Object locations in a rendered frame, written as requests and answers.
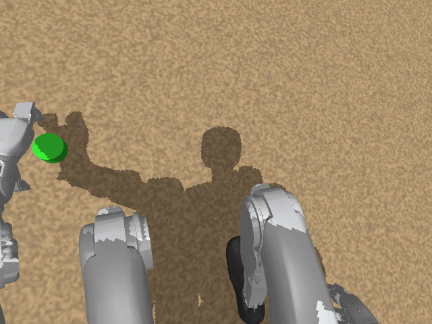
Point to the right robot foot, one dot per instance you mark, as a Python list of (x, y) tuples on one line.
[(236, 276)]

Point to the left robot hand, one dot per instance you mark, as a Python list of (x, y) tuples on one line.
[(16, 135)]

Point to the tin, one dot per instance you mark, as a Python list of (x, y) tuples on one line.
[(50, 148)]

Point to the left robot arm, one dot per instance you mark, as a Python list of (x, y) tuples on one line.
[(9, 261)]

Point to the right robot hand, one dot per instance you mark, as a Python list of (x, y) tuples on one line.
[(353, 310)]

